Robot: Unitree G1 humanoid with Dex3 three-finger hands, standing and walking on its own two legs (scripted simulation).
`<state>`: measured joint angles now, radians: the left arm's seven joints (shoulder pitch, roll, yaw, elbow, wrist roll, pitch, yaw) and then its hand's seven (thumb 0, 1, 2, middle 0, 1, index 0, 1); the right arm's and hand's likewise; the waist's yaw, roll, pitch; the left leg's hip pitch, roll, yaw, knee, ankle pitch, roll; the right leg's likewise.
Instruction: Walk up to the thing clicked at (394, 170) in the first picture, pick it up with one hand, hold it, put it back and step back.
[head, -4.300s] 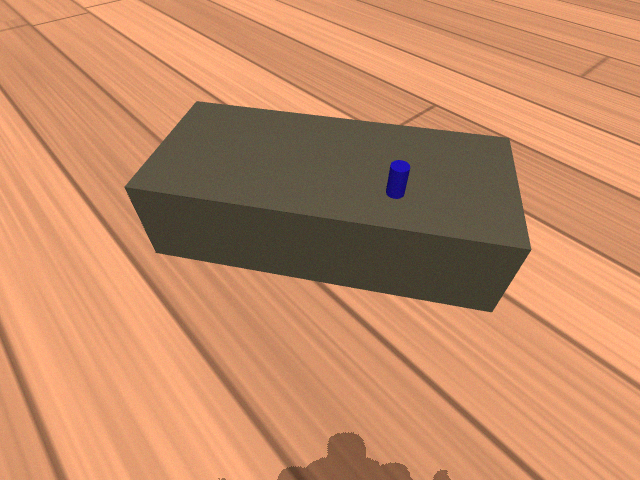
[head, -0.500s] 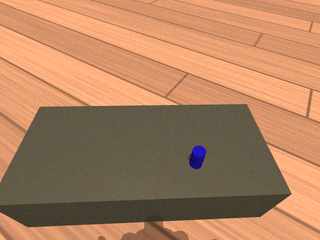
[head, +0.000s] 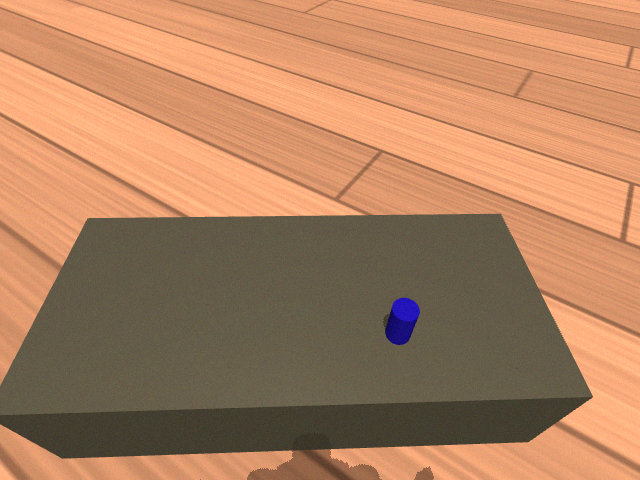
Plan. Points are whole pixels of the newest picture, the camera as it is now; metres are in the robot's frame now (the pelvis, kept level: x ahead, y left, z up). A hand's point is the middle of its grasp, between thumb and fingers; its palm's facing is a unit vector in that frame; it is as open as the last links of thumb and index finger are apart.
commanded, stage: walk up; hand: right
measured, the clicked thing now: (401, 321) +0.54 -0.21 -0.36
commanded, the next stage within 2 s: stand in 0.50 s
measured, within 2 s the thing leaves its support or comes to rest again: neither
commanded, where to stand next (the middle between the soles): +0.06 -0.01 m, yaw +2 degrees
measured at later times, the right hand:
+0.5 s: hand out of the picture +0.07 -0.26 -0.15, palm faces +0.00 +0.93 -0.37, open 7.4 cm
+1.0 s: hand out of the picture +0.08 -0.24 -0.16, palm faces -0.03 +0.95 -0.33, open 7.4 cm
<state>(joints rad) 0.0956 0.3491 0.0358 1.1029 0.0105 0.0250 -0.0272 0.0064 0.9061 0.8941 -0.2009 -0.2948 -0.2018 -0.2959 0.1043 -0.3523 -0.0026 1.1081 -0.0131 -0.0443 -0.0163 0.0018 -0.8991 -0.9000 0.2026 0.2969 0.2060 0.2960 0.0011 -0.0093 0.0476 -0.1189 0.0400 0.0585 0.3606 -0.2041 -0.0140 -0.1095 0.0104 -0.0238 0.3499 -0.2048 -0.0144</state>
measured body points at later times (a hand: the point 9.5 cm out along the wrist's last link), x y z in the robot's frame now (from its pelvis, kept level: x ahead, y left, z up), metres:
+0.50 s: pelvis +0.00 +0.00 +0.00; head +0.01 +0.00 +0.45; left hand +0.09 +0.30 -0.13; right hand +0.07 -0.31 -0.13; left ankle -0.01 +0.13 -0.75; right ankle -0.01 -0.11 -0.75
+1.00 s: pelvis +0.00 +0.01 +0.00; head +0.00 +0.00 +0.45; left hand +0.08 +0.31 -0.13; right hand +0.08 -0.29 -0.13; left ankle -0.01 +0.13 -0.75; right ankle -0.01 -0.11 -0.75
